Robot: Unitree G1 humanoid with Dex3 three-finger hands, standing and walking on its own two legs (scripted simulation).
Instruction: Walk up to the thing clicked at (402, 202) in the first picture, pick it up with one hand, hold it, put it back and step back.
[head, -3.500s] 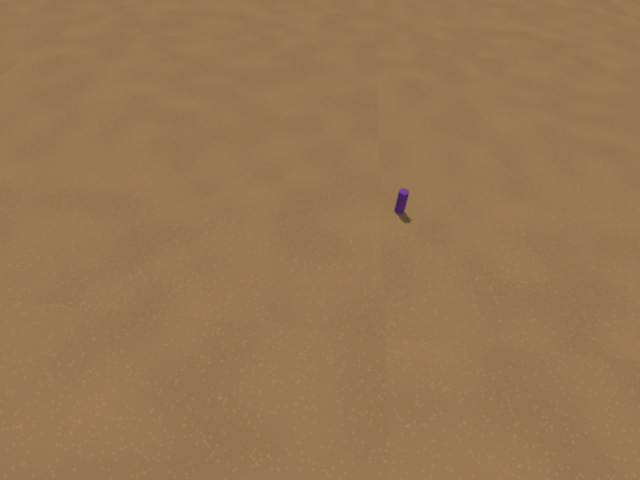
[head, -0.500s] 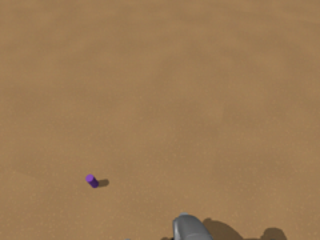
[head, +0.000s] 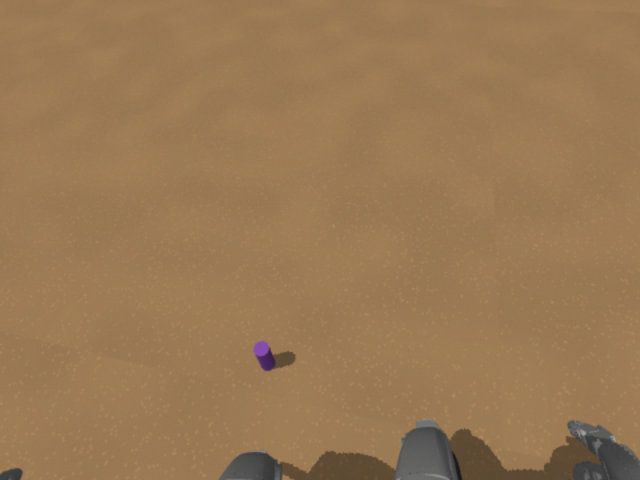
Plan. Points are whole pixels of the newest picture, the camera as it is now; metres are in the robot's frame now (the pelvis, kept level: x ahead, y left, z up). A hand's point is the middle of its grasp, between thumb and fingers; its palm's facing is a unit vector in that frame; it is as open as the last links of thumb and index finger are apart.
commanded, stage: walk up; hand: left
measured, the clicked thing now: (264, 356) +0.50 +0.21 -0.63
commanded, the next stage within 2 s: none
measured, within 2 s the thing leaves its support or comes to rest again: neither
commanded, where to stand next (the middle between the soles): +0.05 +0.16 m, yaw -22 degrees
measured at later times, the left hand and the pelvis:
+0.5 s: hand out of the picture +0.07 +0.46 -0.07, palm faces -0.14 -0.80 -0.58, open 7.4 cm; pelvis -0.06 +0.18 +0.03, yaw -11 degrees
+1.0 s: hand out of the picture +0.12 +0.47 -0.09, palm faces -0.41 -0.85 -0.33, open 7.4 cm; pelvis -0.04 +0.23 +0.06, yaw -23 degrees
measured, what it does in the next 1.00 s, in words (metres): steps to the left, turning right: right foot, then left foot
